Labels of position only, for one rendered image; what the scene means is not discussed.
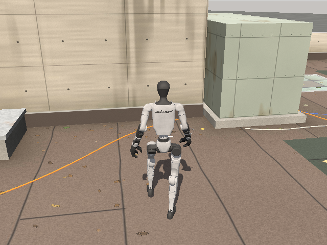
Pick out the robot right hand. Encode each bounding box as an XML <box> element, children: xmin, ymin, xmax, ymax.
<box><xmin>179</xmin><ymin>137</ymin><xmax>191</xmax><ymax>147</ymax></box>

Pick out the left robot forearm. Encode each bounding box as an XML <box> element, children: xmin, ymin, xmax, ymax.
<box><xmin>132</xmin><ymin>124</ymin><xmax>144</xmax><ymax>147</ymax></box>

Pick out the robot right upper arm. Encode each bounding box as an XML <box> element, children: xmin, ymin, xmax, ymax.
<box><xmin>174</xmin><ymin>103</ymin><xmax>188</xmax><ymax>130</ymax></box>

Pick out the robot left upper arm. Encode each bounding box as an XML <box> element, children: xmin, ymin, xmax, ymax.
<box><xmin>139</xmin><ymin>103</ymin><xmax>153</xmax><ymax>132</ymax></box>

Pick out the humanoid robot head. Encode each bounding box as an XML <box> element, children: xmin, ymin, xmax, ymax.
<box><xmin>155</xmin><ymin>81</ymin><xmax>172</xmax><ymax>105</ymax></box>

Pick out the right robot forearm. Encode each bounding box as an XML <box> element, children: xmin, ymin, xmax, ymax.
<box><xmin>183</xmin><ymin>122</ymin><xmax>191</xmax><ymax>140</ymax></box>

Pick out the robot left foot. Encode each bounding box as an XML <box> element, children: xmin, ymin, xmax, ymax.
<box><xmin>147</xmin><ymin>185</ymin><xmax>154</xmax><ymax>195</ymax></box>

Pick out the robot left hand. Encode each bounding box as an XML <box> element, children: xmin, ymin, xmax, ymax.
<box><xmin>130</xmin><ymin>145</ymin><xmax>142</xmax><ymax>158</ymax></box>

